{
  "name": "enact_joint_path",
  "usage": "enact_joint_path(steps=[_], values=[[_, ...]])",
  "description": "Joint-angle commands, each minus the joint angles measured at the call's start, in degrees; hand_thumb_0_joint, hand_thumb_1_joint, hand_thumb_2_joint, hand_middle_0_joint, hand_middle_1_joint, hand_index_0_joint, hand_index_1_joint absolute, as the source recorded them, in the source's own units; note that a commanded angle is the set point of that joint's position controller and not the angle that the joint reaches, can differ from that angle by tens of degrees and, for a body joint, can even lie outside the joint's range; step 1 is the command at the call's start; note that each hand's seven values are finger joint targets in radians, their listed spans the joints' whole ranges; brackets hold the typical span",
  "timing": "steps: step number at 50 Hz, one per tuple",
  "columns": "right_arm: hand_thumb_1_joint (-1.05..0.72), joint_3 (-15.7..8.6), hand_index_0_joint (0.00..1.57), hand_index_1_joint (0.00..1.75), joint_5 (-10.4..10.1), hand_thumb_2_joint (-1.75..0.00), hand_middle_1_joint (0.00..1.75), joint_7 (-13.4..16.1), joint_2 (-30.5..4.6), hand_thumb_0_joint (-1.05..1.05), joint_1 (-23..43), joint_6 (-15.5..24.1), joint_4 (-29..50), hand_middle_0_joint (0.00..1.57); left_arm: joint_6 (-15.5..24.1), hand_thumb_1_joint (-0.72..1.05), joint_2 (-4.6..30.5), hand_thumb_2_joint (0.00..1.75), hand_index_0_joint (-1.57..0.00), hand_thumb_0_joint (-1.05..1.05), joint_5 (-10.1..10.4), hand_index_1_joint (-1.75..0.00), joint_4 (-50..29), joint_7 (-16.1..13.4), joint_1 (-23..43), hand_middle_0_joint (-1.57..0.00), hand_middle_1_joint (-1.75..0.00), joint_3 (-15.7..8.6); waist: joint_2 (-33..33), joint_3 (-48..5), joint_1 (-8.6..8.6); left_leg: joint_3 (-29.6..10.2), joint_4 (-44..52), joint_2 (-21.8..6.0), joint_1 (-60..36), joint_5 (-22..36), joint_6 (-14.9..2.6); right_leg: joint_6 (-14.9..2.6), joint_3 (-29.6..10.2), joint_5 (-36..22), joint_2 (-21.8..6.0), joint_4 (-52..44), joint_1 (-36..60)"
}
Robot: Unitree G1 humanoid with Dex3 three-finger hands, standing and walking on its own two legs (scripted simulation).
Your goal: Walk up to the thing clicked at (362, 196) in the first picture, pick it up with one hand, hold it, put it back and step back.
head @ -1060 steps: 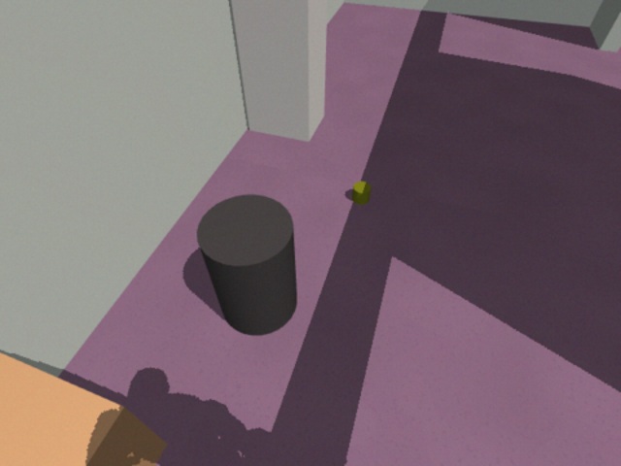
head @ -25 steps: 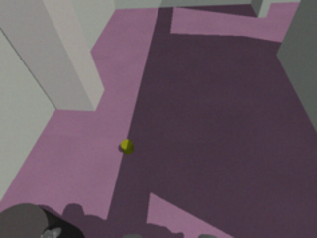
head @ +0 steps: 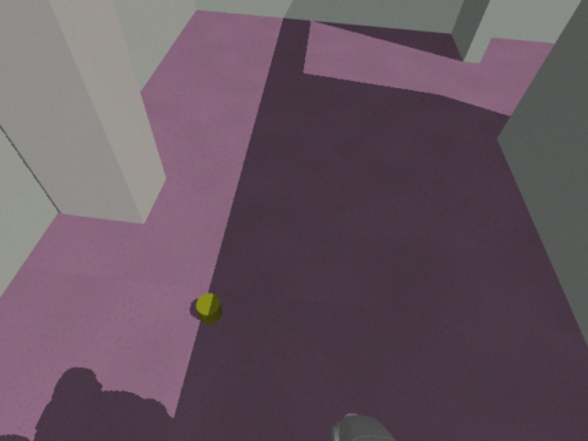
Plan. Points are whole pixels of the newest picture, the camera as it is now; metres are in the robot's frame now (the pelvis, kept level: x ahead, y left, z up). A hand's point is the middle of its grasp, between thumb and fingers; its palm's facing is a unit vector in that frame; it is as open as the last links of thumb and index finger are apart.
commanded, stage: walk up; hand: left
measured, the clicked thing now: (209, 308) +0.63 +0.27 -0.73
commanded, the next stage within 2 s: stand in 1.66 s
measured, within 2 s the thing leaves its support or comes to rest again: neither
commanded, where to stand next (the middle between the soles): +0.22 +0.00 m, yaw +1 degrees
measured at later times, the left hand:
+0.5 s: hand (140, 401) +0.20 +0.24 -0.14, palm faces -0.02 -0.90 -0.43, open 7.4 cm
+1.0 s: hand (137, 398) +0.21 +0.25 -0.15, palm faces +0.01 -0.93 -0.37, open 7.4 cm
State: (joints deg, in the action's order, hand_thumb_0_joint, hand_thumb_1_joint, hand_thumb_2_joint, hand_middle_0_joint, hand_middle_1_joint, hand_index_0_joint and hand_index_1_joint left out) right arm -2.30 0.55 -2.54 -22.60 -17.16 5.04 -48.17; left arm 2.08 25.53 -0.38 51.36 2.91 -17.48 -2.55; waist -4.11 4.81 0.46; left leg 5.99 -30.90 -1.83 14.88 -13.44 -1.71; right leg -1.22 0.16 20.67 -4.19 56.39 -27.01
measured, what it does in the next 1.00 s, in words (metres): walks ahead: right foot, then left foot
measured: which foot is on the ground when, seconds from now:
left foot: down 0.00-0.20, up 0.22-0.50, down 0.52-1.00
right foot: up 0.00-0.18, down 0.20-1.00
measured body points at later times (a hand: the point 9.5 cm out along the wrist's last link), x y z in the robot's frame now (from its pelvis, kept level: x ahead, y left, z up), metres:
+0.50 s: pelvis +0.12 -0.04 -0.01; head +0.15 -0.05 +0.43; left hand +0.20 +0.29 -0.11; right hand +0.20 -0.35 -0.14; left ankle +0.18 +0.11 -0.73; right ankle +0.16 -0.16 -0.73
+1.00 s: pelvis +0.14 -0.02 +0.00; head +0.16 -0.02 +0.45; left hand +0.21 +0.30 -0.12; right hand +0.26 -0.32 -0.12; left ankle +0.18 +0.11 -0.73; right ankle +0.16 -0.16 -0.73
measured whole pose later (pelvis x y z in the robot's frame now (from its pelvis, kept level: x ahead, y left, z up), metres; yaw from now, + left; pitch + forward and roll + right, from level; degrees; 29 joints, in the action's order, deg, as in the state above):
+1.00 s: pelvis +0.14 -0.02 +0.00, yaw +2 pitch -3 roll +0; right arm -0.1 -0.3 -1.5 -20.9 -1.8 -0.6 -62.8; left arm 1.4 21.9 0.0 64.2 -0.1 -5.2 0.4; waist 0.6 4.8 -1.1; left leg 0.9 -29.2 -1.8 14.8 -11.9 0.6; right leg 1.7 2.7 13.5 -2.8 28.4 -12.2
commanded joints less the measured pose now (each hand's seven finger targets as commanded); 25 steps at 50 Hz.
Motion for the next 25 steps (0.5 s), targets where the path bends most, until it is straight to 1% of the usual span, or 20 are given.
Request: enact_joint_path(steps=[1,3,4,6,7,8,9,10,11,12,13,14,15,17,19,21,22,23,24,25], values=[[-0.9,-5.4,0.2,0.3,0.0,-0.9,0.3,1.0,-17.6,0.0,-2.4,1.0,3.9,0.2,1.3,0.9,9.5,0.9,-0.2,0.0,-0.4,-0.3,-4.6,0.6,0.2,-0.2,-0.3,-3.5,13.9,-1.5,1.14,-14.0,16.1,-14.6,-3.6,-4.2,-12.24,0.96,0.2,-2.8,-2.6,-8.8,-2.7],[-0.9,-5.5,0.2,0.3,0.0,-0.9,0.3,0.7,-18.0,0.0,-1.6,0.8,4.2,0.2,1.5,0.9,9.3,0.9,-0.2,0.0,-0.4,-0.3,-4.9,0.9,2.0,-0.2,-0.3,-3.7,14.3,-0.4,1.3,-13.1,16.6,-13.6,-0.6,-9.5,-11.15,0.73,1.5,-5.6,-1.8,-13.8,0.1],[-0.9,-5.5,0.2,0.3,0.0,-0.9,0.3,0.6,-18.1,0.0,-0.1,0.6,4.6,0.2,1.7,0.9,9.4,0.9,-0.2,0.0,-0.2,-0.3,-4.5,1.0,1.2,-0.2,-0.3,-3.9,14.6,-0.5,0.41,-12.4,15.6,-13.2,0.9,-10.4,-10.61,0.58,1.6,-7.0,-1.4,-16.2,2.8],[-0.9,-5.2,0.2,0.3,-0.1,-0.9,0.3,0.4,-17.7,0.0,0.8,0.0,5.2,0.2,2.1,0.9,9.6,0.9,-0.2,0.0,-0.3,-0.3,-3.5,0.8,0.2,-0.2,-0.3,-4.3,13.2,-1.0,-0.43,-11.2,12.8,-12.3,4.0,-11.9,-9.78,0.46,3.6,-7.5,0.7,-19.1,8.5],[-0.9,-5.1,0.2,0.3,-0.2,-0.9,0.3,0.2,-17.4,0.0,1.8,-0.3,5.4,0.2,2.4,0.9,9.4,0.9,-0.2,0.0,-0.4,-0.3,-2.7,0.6,-1.9,-0.2,-0.3,-4.3,11.6,-1.8,-1.92,-9.6,9.2,-11.3,5.6,-12.0,-8.85,0.31,5.0,-9.6,1.9,-21.8,12.9],[-0.9,-4.3,0.2,0.3,-0.1,-0.9,0.3,0.3,-15.6,0.0,1.7,-0.7,5.6,0.2,2.8,0.9,10.2,0.9,-0.2,0.0,-0.5,-0.3,-1.6,0.1,-5.1,-0.2,-0.3,-4.7,8.4,-3.5,-3.62,-8.1,3.1,-9.6,7.1,-10.1,-7.26,0.06,4.6,-9.2,2.9,-23.5,18.9],[-0.9,-2.4,0.2,0.3,-0.3,-0.9,0.3,1.0,-10.7,0.0,0.2,-1.3,4.7,0.2,3.2,0.9,10.6,0.9,-0.2,0.0,-0.7,-0.3,-0.8,-1.2,-5.1,-0.2,-0.3,-4.5,1.6,-4.4,-4.19,-4.1,-6.8,-6.6,9.3,-2.0,-4.81,-0.66,1.3,-8.4,1.7,-29.2,22.9],[-0.9,-1.0,0.2,0.3,-0.8,-0.9,0.3,1.2,-6.6,0.0,-1.7,-1.3,5.4,0.2,3.8,0.9,15.1,0.9,-0.2,0.0,-1.1,-0.3,-1.6,-2.2,-7.6,-0.2,-0.3,-5.6,-12.1,-6.1,-4.64,-0.1,-23.5,-0.7,14.2,-7.1,-1.31,-4.08,-18.0,-10.0,-11.3,-37.0,25.0],[-0.9,-1.5,0.2,0.3,-0.6,-0.9,0.3,1.9,-9.0,0.0,-2.7,-2.1,4.9,0.2,3.8,0.9,18.0,0.9,-0.2,0.0,-0.4,-0.3,-2.9,-2.4,-5.4,-0.2,-0.3,-5.6,-10.0,-5.0,-3.74,-4.1,-27.9,2.1,19.9,-18.6,0.2,-11.34,-31.4,-11.5,-19.7,-40.4,24.5],[-0.9,-2.9,0.2,0.3,-0.3,-0.9,0.3,2.6,-12.9,0.0,-2.2,-2.8,3.4,0.2,3.3,0.9,17.8,0.9,-0.2,0.0,0.2,-0.3,-3.4,-2.5,-3.7,-0.2,-0.3,-5.4,-5.1,-3.3,-3.39,-8.0,-32.3,-0.3,19.1,-20.0,0.2,-14.85,-30.6,-12.9,-20.4,-38.2,20.8],[-0.9,-2.9,0.2,0.3,-0.9,-0.9,0.3,2.7,-13.2,0.0,-1.9,-3.0,2.6,0.2,3.1,0.9,16.3,0.9,-0.2,0.0,0.6,-0.3,-3.6,-2.8,-2.8,-0.2,-0.3,-5.0,-2.9,-2.9,-3.18,-10.1,-33.2,-1.0,19.1,-18.6,0.08,-14.81,-24.9,-16.2,-18.2,-37.0,20.1],[-0.9,-3.0,0.2,0.3,-1.2,-0.9,0.3,2.7,-12.9,0.0,-2.0,-3.0,1.9,0.2,3.1,0.9,15.2,0.9,-0.2,0.0,0.5,-0.3,-3.9,-3.2,-1.1,-0.2,-0.3,-4.4,-2.6,-3.5,-2.2,-10.3,-32.1,-2.0,18.7,-16.6,0.18,-13.51,-19.8,-18.5,-15.9,-35.5,19.8],[-0.9,-3.0,0.2,0.3,-1.1,-0.9,0.3,2.6,-12.5,0.0,-2.8,-3.1,0.7,0.2,2.8,0.9,14.0,0.9,-0.2,0.0,0.4,-0.3,-4.1,-3.4,0.4,-0.2,-0.3,-3.9,-4.4,-3.6,-1.35,-9.7,-28.7,-2.6,16.4,-14.2,0.37,-11.47,-14.7,-19.5,-13.1,-35.0,17.4],[-0.9,-2.8,0.2,0.3,-0.6,-0.9,0.3,2.2,-11.4,0.0,-3.7,-3.5,-0.9,0.2,2.8,0.9,13.1,0.9,-0.2,0.0,-0.2,-0.3,-4.5,-3.5,2.4,-0.2,-0.3,-3.3,-6.2,-5.6,-0.59,-7.8,-23.5,-2.1,12.4,-11.6,0.83,-10.68,-8.8,-26.4,-10.9,-32.5,15.7],[-0.9,-2.6,0.2,0.3,-0.5,-0.9,0.3,2.2,-10.2,0.0,-2.1,-3.9,-1.6,0.2,2.7,0.9,12.2,0.9,-0.2,0.0,-0.5,-0.3,-4.3,-3.9,3.2,-0.2,-0.3,-3.0,-6.5,-6.4,-1.05,-6.4,-16.7,-1.9,7.8,-9.9,1.29,-10.44,-6.7,-31.3,-11.0,-30.1,13.1],[-0.9,-2.6,0.2,0.3,-0.6,-0.9,0.3,2.3,-10.0,0.0,0.5,-4.1,-2.1,0.2,2.2,0.9,12.3,0.9,-0.2,0.0,-0.1,-0.3,-4.1,-4.0,4.7,-0.2,-0.3,-2.7,-6.5,-6.7,-1.35,-5.0,-12.5,-1.0,4.4,-7.1,1.43,-10.2,-5.9,-34.0,-11.1,-27.9,11.2],[-0.9,-2.7,0.2,0.3,-0.6,-0.9,0.3,2.4,-9.9,0.0,0.5,-4.1,-2.4,0.2,1.8,0.9,13.0,0.9,-0.2,0.0,0.2,-0.3,-4.2,-4.1,6.5,-0.2,-0.3,-2.6,-6.7,-7.6,-0.38,-4.0,-10.1,-0.4,2.0,-3.6,1.21,-10.02,-5.7,-34.4,-11.6,-25.9,9.9],[-0.9,-2.8,0.2,0.3,-0.6,-0.9,0.3,2.5,-10.1,0.0,0.3,-4.0,-3.2,0.2,1.4,0.9,12.7,0.9,-0.2,0.0,0.6,-0.3,-4.1,-4.1,8.1,-0.2,-0.3,-2.4,-5.3,-7.9,0.47,-3.3,-7.3,0.1,-0.9,-0.1,0.94,-9.0,-5.2,-31.3,-11.1,-24.3,8.2],[-0.9,-3.3,0.2,0.3,-0.3,-0.9,0.3,2.5,-11.0,0.0,0.7,-3.8,-3.5,0.2,1.0,0.9,12.2,0.9,-0.2,0.0,0.7,-0.3,-4.1,-4.1,8.6,-0.2,-0.3,-1.9,-4.5,-7.7,0.96,-3.6,-4.4,0.6,-3.6,3.4,0.2,-7.62,-5.4,-25.8,-10.4,-22.8,5.2],[-0.9,-3.6,0.2,0.3,0.0,-0.9,0.3,2.6,-12.4,0.0,1.3,-3.6,-3.6,0.2,0.6,0.9,11.1,0.9,-0.2,0.0,0.8,-0.3,-3.8,-4.1,8.6,-0.2,-0.3,-1.4,-1.6,-7.3,1.11,-6.2,-1.7,-0.9,-4.6,6.8,-0.52,-5.63,-4.8,-19.7,-9.0,-21.6,3.4]])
